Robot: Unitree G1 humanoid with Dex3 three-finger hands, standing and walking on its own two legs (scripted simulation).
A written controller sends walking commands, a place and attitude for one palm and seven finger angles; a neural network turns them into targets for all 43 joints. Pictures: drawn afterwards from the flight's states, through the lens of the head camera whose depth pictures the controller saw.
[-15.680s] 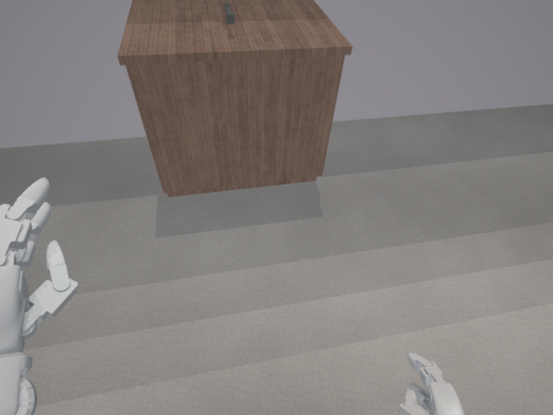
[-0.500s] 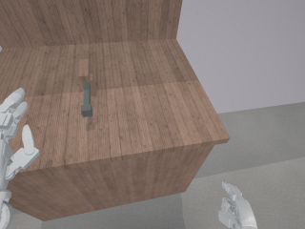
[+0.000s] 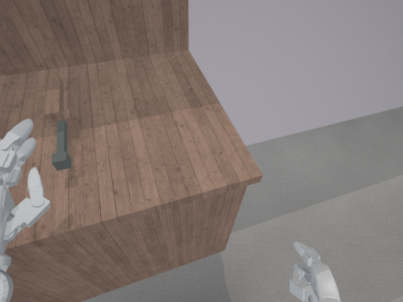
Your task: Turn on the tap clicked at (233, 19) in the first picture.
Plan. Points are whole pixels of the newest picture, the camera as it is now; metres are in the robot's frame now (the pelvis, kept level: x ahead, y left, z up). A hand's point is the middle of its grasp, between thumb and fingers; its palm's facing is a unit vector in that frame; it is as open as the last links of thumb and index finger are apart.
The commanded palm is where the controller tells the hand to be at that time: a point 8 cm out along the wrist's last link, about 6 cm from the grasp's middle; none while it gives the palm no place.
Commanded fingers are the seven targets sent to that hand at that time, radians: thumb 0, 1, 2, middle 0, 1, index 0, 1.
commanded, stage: shuffle to correct the standing spot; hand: left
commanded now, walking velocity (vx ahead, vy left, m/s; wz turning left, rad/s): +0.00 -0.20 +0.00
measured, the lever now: (61, 160) +0.37 +0.32 +0.05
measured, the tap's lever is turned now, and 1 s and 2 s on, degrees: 0 0 0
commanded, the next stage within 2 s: come to a stop and stand still in 0.02 s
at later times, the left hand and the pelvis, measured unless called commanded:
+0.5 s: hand (38, 208) +0.21 +0.25 +0.15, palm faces +0.37 -0.84 -0.40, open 7.4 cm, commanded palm +0.16 +0.29 +0.18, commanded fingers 0.00 0.90 0.90 -0.20 -0.30 -0.20 -0.30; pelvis +0.01 +0.00 +0.00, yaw +2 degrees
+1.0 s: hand out of the picture +0.22 +0.31 +0.16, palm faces +0.37 -0.85 -0.37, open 7.4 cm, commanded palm +0.16 +0.34 +0.18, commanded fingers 0.00 0.90 0.90 -0.20 -0.30 -0.20 -0.30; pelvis +0.01 +0.06 +0.01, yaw +2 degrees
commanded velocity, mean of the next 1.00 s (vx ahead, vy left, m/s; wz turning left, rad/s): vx -0.01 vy -0.01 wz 0.00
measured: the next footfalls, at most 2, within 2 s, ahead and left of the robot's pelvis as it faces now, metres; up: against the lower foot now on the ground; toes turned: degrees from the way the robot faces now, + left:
none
